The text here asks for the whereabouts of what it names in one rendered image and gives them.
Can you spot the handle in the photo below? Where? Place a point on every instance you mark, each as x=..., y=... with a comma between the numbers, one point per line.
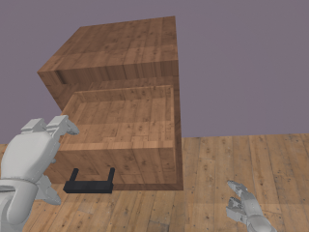
x=73, y=186

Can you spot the robot left forearm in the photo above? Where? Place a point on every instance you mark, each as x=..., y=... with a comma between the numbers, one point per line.
x=16, y=202

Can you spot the robot right forearm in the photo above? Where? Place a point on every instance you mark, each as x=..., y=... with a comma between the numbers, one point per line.
x=259, y=223

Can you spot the drawer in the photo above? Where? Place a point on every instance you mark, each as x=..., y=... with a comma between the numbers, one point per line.
x=129, y=129

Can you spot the robot left hand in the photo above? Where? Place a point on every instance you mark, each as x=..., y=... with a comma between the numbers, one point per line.
x=29, y=154

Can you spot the robot right hand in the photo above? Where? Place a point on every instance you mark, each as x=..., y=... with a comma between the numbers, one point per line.
x=240, y=210

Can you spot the cabinet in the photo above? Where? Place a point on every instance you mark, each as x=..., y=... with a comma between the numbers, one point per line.
x=119, y=55

